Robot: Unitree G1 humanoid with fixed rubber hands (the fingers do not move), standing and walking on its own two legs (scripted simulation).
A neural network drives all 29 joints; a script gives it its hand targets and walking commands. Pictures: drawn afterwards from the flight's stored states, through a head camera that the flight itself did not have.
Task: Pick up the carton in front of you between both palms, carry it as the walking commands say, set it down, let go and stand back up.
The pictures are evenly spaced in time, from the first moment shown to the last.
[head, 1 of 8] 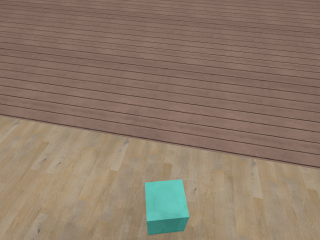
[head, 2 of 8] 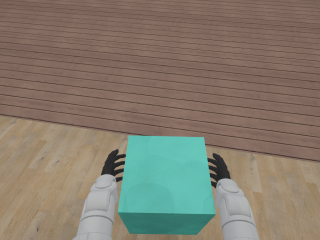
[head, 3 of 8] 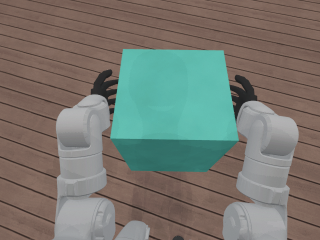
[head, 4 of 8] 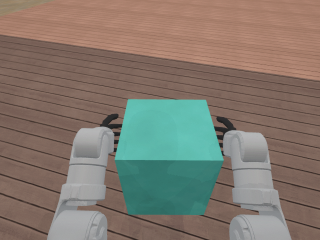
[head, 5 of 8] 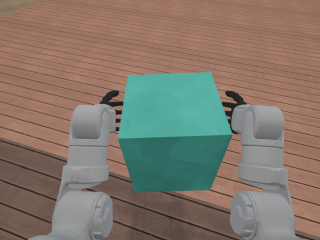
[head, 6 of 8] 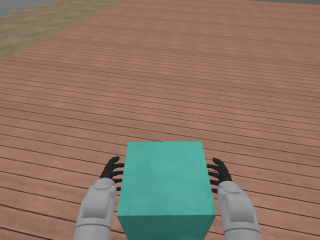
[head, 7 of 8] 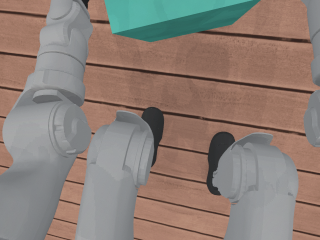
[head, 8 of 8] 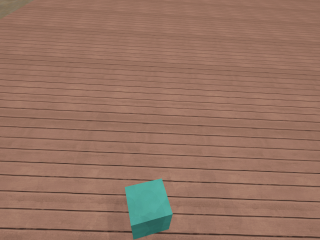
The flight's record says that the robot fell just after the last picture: no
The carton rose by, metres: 1.23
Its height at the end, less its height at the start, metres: +0.50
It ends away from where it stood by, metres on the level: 5.50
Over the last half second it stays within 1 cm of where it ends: yes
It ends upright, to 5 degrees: yes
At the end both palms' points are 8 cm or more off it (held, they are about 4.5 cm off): yes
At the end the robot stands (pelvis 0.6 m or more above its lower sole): yes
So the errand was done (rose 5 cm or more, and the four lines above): yes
